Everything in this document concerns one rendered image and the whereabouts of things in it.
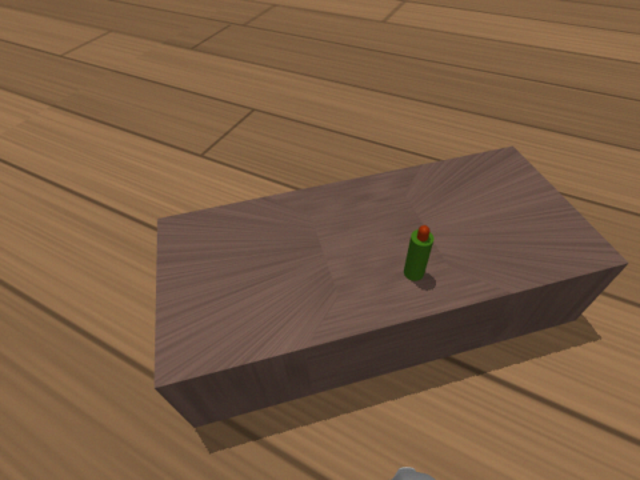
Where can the bottle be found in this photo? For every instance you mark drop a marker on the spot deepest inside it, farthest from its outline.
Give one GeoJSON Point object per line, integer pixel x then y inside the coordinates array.
{"type": "Point", "coordinates": [420, 245]}

